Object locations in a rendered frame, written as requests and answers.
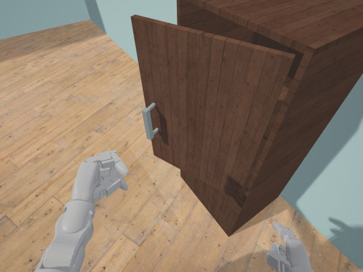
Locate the cupboard door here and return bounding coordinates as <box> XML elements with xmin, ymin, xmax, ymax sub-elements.
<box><xmin>131</xmin><ymin>15</ymin><xmax>296</xmax><ymax>200</ymax></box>

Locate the robot left forearm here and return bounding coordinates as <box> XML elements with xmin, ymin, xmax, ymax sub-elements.
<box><xmin>35</xmin><ymin>199</ymin><xmax>95</xmax><ymax>272</ymax></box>

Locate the left robot hand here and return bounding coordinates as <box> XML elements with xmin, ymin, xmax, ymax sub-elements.
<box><xmin>71</xmin><ymin>150</ymin><xmax>129</xmax><ymax>205</ymax></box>

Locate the right robot hand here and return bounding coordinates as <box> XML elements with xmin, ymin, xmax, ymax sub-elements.
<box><xmin>267</xmin><ymin>222</ymin><xmax>312</xmax><ymax>272</ymax></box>

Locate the handle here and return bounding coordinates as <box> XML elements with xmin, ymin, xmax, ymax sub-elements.
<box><xmin>142</xmin><ymin>103</ymin><xmax>159</xmax><ymax>140</ymax></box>

